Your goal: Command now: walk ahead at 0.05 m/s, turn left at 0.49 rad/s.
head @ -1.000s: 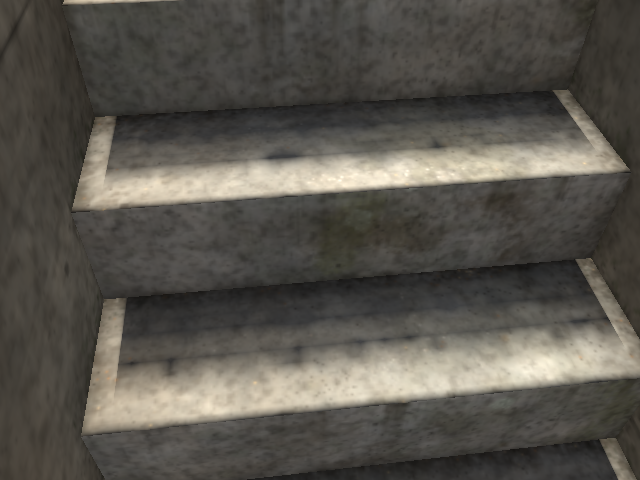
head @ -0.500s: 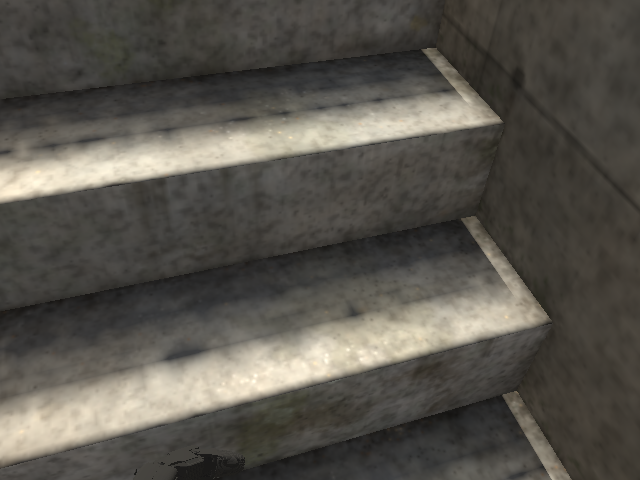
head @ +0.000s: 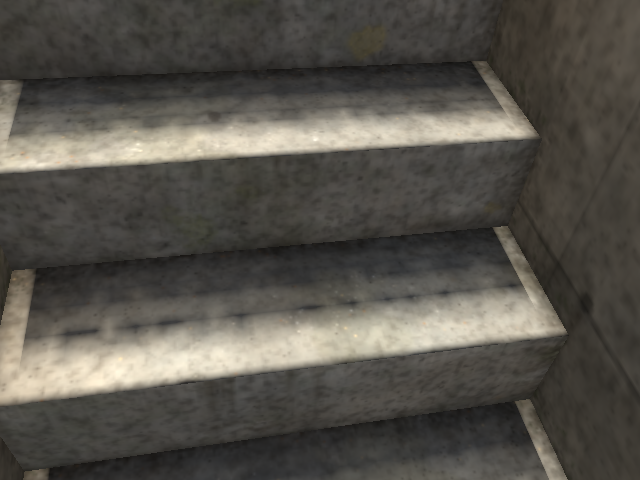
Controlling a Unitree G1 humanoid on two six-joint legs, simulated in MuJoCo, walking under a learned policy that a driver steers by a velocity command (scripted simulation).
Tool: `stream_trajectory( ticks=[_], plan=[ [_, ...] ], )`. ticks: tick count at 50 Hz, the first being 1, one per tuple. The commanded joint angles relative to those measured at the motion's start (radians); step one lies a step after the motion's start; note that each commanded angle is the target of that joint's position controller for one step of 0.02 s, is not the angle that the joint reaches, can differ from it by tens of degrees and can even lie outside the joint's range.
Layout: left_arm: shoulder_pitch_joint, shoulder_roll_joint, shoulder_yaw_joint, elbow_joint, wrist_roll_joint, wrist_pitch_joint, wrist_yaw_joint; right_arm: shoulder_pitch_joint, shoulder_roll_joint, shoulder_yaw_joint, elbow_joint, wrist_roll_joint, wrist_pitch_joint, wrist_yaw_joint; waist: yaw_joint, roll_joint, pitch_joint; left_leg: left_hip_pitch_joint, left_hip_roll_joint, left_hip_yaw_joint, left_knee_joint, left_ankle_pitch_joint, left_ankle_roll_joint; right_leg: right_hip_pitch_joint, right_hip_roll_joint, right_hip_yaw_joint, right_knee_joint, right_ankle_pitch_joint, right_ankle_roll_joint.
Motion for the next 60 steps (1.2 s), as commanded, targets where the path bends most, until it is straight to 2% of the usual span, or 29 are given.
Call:
stream_trajectory(
  ticks=[1,4,5,7,8,11,15,16,17,18,20,21,23,25,26,28,29,30,31,32,34,35,36,37,40,42,44,51,60],
  plan=[
    [-0.028,-0.036,-0.004,-0.063,0.003,-0.014,0.045,0.031,-0.059,-0.031,0.049,0.028,-0.08,-0.01,0.051,0.202,0.002,0.268,0.128,-0.546,-0.591,-0.162,0.214,-0.463,0.047,0.19,0.582,-0.09,0.008],
    [-0.04,-0.017,-0.014,-0.092,-0.03,-0.034,0.13,-0.217,-0.014,-0.01,-0.014,0.056,-0.135,-0.018,0.126,0.055,-0.044,0.133,0.061,-0.288,-0.564,0.077,0.102,-0.355,-0.006,0.13,0.359,-0.209,0.116],
    [-0.125,0.061,0.003,-0.142,-0.025,-0.036,0.144,-0.113,-0.068,-0.025,-0.001,0.045,-0.14,-0.016,0.091,0.054,-0.093,0.189,0.077,-0.285,-0.566,0.165,0.092,-0.34,-0.042,0.089,0.233,-0.199,0.183],
    [-0.204,0.072,0.006,-0.17,-0.039,-0.04,0.147,-0.106,-0.193,-0.081,-0.036,0.049,-0.138,-0.023,0.046,0.124,-0.045,0.222,0.105,-0.296,-0.643,0.294,0.132,-0.308,-0.003,-0.048,0.089,-0.442,0.261],
    [-0.299,0.05,0.002,-0.187,-0.055,-0.044,0.145,0.013,-0.202,-0.097,0.014,0.037,-0.132,-0.021,-0.027,0.169,-0.024,0.307,0.148,-0.387,-0.7,0.278,0.147,-0.336,0.006,-0.053,0.02,-0.55,0.281],
    [-0.13,-0.008,0.013,-0.169,-0.023,-0.065,0.138,-0.043,-0.211,-0.12,-0.019,0.007,-0.116,-0.006,0.046,0.239,-0.014,0.245,0.191,-0.503,-0.682,0.302,0.161,-0.046,-0.003,0.008,-0.001,-0.236,0.257],
    [-0.139,0.016,0.037,-0.243,-0.035,-0.089,0.158,-0.126,-0.195,-0.135,-0.07,0.051,-0.094,0.019,0.079,0.165,0.019,0.465,0.223,-0.512,-0.575,0.483,0.201,0.053,0.035,0.0,-0.408,-0.31,0.239],
    [-0.172,0.0,0.021,-0.276,-0.037,-0.083,0.153,-0.111,-0.165,-0.129,-0.056,0.073,-0.083,-0.015,0.076,0.179,-0.002,0.496,0.192,-0.557,-0.495,0.372,0.171,0.114,0.038,0.035,-0.591,-0.197,0.205],
    [-0.207,0.005,0.025,-0.299,-0.037,-0.085,0.157,-0.078,-0.127,-0.121,-0.061,0.076,-0.072,-0.015,0.06,0.151,-0.003,0.472,0.155,-0.524,-0.453,0.241,0.121,0.203,-0.01,0.055,-0.621,0.041,0.147],
    [-0.273,0.075,0.031,-0.34,-0.062,-0.088,0.141,0.005,-0.036,-0.107,-0.072,0.051,-0.073,-0.027,-0.033,-0.003,-0.106,0.364,0.019,-0.335,-0.307,-0.005,-0.021,0.391,-0.132,0.232,-0.622,0.379,-0.024],
    [-0.185,0.145,0.073,-0.358,-0.042,-0.087,0.066,-0.061,-0.136,-0.132,-0.105,0.041,-0.084,-0.052,0.038,-0.066,-0.038,0.05,-0.004,-0.224,0.096,-0.23,-0.165,0.475,-0.337,0.588,-0.757,0.325,-0.273],
    [-0.176,0.171,0.084,-0.343,-0.023,-0.089,0.051,-0.009,-0.19,-0.149,-0.089,0.043,-0.084,-0.073,0.031,-0.061,0.009,-0.045,0.004,-0.227,0.422,-0.222,-0.177,0.418,-0.357,0.609,-0.775,0.236,-0.268],
    [-0.315,0.02,0.012,-0.392,0.011,-0.052,0.024,0.014,-0.186,-0.158,-0.041,0.022,-0.095,-0.104,0.007,0.035,0.109,-0.047,-0.001,-0.263,0.655,-0.053,-0.145,0.207,-0.225,0.377,-0.792,-0.008,-0.163],
    [-0.302,-0.071,-0.045,-0.421,-0.013,-0.003,0.022,-0.11,-0.167,-0.136,-0.094,0.039,-0.106,-0.127,0.039,0.064,0.048,-0.119,-0.01,-0.214,0.601,0.013,-0.154,0.243,-0.137,0.266,-0.779,-0.103,-0.139],
    [-0.25,-0.145,-0.089,-0.398,-0.025,-0.026,-0.01,-0.052,-0.153,-0.138,-0.049,0.052,-0.113,-0.11,0.029,0.092,0.051,-0.142,0.057,-0.259,0.437,0.046,-0.175,0.308,-0.121,0.23,-0.794,-0.254,-0.069],
    [-0.219,-0.121,-0.09,-0.366,-0.066,-0.057,-0.024,-0.026,-0.134,-0.134,-0.007,0.044,-0.112,-0.083,0.013,0.088,0.052,-0.077,0.119,-0.203,0.081,0.026,-0.228,0.372,-0.08,0.18,-0.81,-0.339,0.012],
    [-0.227,-0.035,-0.05,-0.355,-0.087,-0.051,-0.02,-0.039,-0.111,-0.123,-0.004,0.03,-0.1,-0.056,0.0,0.082,0.058,0.079,0.137,-0.07,-0.209,-0.024,-0.249,0.337,-0.035,0.09,-0.834,-0.398,0.05],
    [-0.148,0.039,-0.016,-0.313,-0.09,-0.03,-0.02,-0.062,-0.07,-0.108,0.007,0.029,-0.088,-0.027,0.032,0.095,0.073,0.194,0.126,-0.02,-0.488,0.009,-0.25,0.354,-0.011,0.059,-0.84,-0.459,0.055],
    [-0.084,-0.003,-0.016,-0.262,-0.085,-0.022,-0.04,-0.166,-0.029,-0.089,0.009,0.027,-0.082,-0.002,0.087,0.02,0.088,0.347,0.119,0.016,-0.462,0.128,-0.221,0.291,-0.024,0.073,-0.848,-0.492,0.048],
    [-0.085,0.016,-0.006,-0.239,-0.051,-0.015,-0.061,-0.105,-0.055,-0.087,0.009,-0.002,-0.078,-0.012,0.047,-0.021,0.064,0.406,0.148,-0.054,-0.319,0.253,-0.176,0.259,-0.077,0.128,-0.822,-0.413,0.01],
    [-0.19,-0.121,-0.054,-0.277,-0.074,-0.022,-0.075,-0.102,-0.095,-0.079,-0.004,0.02,-0.09,-0.025,-0.013,0.088,0.067,0.409,0.187,-0.115,-0.547,0.309,-0.106,0.313,-0.118,0.142,-0.798,-0.348,0.014],
    [-0.171,-0.127,-0.058,-0.255,-0.08,-0.018,-0.073,-0.115,-0.083,-0.063,-0.013,0.015,-0.094,-0.026,0.006,0.076,0.09,0.425,0.205,-0.141,-0.609,0.345,-0.061,0.325,-0.12,0.148,-0.791,-0.356,0.012],
    [-0.057,-0.082,-0.033,-0.248,-0.053,-0.02,-0.032,-0.192,-0.146,-0.065,-0.045,0.034,-0.104,-0.033,0.113,0.116,0.065,0.402,0.162,-0.109,-0.565,0.22,0.001,0.365,-0.071,0.108,-0.789,-0.361,0.0],
    [-0.083,-0.05,-0.021,-0.263,-0.026,-0.027,-0.006,-0.253,-0.162,-0.078,-0.056,0.048,-0.103,-0.045,0.11,0.139,0.091,0.277,0.162,-0.118,-0.573,0.163,0.032,0.424,-0.055,0.075,-0.779,-0.351,-0.001],
    [-0.091,-0.07,-0.022,-0.244,-0.034,-0.027,0.007,-0.248,-0.102,-0.06,-0.026,0.039,-0.102,-0.048,0.07,0.122,0.081,0.362,0.169,-0.114,-0.589,0.25,-0.012,0.402,-0.052,0.067,-0.802,-0.28,-0.011],
    [-0.053,-0.104,-0.029,-0.218,-0.048,-0.03,-0.01,-0.203,-0.104,-0.059,0.003,0.027,-0.093,-0.027,0.062,0.128,0.076,0.448,0.168,-0.116,-0.611,0.308,-0.003,0.377,-0.023,0.015,-0.78,-0.142,0.004],
    [-0.01,-0.08,-0.018,-0.193,-0.034,-0.025,-0.009,-0.184,-0.108,-0.064,0.034,0.029,-0.095,-0.006,0.068,0.135,0.05,0.514,0.157,-0.112,-0.586,0.413,0.004,0.346,0.004,-0.029,-0.752,-0.095,0.028],
    [0.071,-0.121,-0.032,-0.126,-0.05,-0.025,-0.022,-0.181,-0.074,-0.067,0.067,0.029,-0.092,0.025,0.056,0.144,0.06,0.614,0.157,-0.137,-0.609,0.47,0.006,0.241,0.01,-0.029,-0.734,-0.207,0.075],
    [0.136,-0.13,-0.035,-0.083,-0.043,-0.018,-0.032,-0.183,-0.098,-0.081,0.085,0.033,-0.082,0.032,0.074,0.108,0.094,0.598,0.132,-0.128,-0.655,0.434,0.011,0.245,0.007,-0.034,-0.728,-0.253,0.087]
  ],
)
